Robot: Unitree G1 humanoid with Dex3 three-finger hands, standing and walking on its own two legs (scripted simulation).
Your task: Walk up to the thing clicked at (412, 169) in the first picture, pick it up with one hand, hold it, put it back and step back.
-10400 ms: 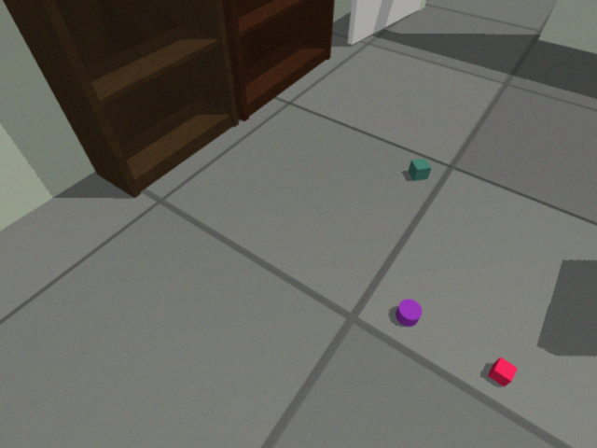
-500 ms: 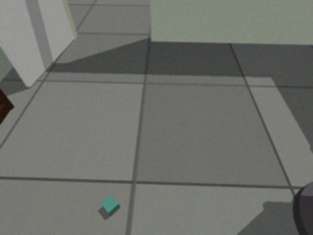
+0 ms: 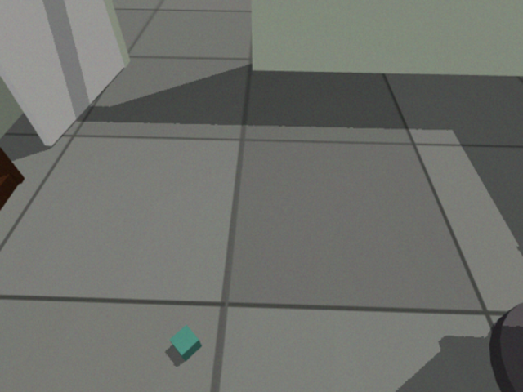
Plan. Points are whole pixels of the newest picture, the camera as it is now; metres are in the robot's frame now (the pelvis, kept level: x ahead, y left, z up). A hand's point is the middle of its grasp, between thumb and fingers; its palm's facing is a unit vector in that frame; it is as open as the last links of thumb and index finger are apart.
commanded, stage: stand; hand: left
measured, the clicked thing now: (186, 342) +0.42 +0.27 -0.75
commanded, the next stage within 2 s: walk up in 0.24 s
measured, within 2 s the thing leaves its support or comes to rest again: neither
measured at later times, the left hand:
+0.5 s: hand out of the picture +0.08 +0.24 -0.16, palm faces -0.04 -0.92 -0.40, open 7.3 cm
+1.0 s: hand (144, 373) +0.20 +0.22 -0.16, palm faces -0.02 -0.94 -0.35, open 7.3 cm
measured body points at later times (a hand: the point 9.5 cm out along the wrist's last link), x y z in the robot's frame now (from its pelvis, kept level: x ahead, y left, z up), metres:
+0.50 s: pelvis +0.02 -0.04 -0.01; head +0.04 -0.04 +0.43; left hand +0.08 +0.29 -0.13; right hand +0.06 -0.36 -0.14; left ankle +0.01 +0.12 -0.75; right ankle +0.03 -0.16 -0.75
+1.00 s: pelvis +0.09 -0.04 -0.01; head +0.12 -0.03 +0.44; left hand +0.20 +0.26 -0.14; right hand +0.19 -0.33 -0.13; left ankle +0.09 +0.09 -0.75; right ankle +0.03 -0.16 -0.75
